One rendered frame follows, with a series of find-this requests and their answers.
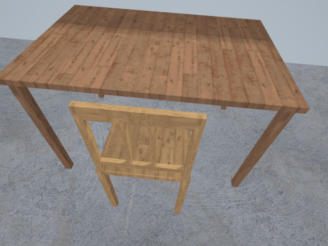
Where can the chair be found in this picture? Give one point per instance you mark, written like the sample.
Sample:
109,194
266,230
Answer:
142,143

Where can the table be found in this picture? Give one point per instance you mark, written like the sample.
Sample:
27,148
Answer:
212,60

